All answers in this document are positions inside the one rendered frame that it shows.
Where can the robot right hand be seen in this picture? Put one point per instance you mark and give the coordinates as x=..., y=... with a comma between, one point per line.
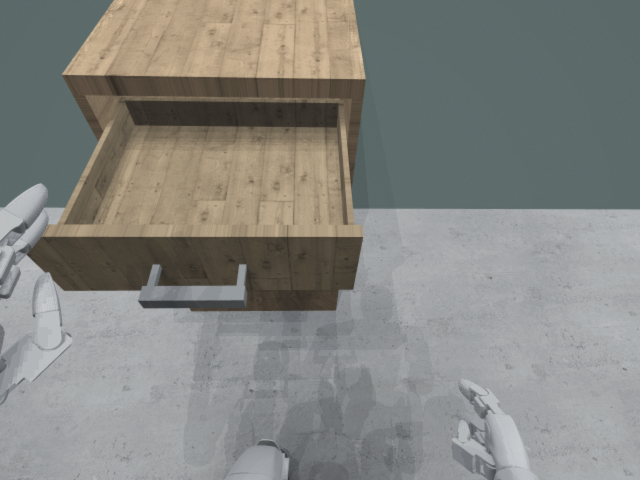
x=497, y=444

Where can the robot left thigh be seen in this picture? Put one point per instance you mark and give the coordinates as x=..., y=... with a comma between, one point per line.
x=260, y=463

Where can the left robot shin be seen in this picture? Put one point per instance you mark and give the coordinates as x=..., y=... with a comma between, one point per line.
x=268, y=442

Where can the robot left hand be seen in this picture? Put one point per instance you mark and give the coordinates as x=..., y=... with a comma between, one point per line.
x=22, y=223

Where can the drawer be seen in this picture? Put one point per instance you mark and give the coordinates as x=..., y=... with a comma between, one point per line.
x=200, y=186

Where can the handle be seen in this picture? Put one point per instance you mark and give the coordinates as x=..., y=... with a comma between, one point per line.
x=154, y=296

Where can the cabinet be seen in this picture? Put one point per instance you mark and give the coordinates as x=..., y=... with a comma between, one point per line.
x=226, y=49

